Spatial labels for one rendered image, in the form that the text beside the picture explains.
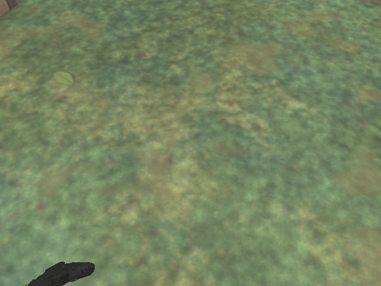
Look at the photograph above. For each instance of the left robot hand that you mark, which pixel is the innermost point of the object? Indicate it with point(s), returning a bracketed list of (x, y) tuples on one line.
[(61, 273)]

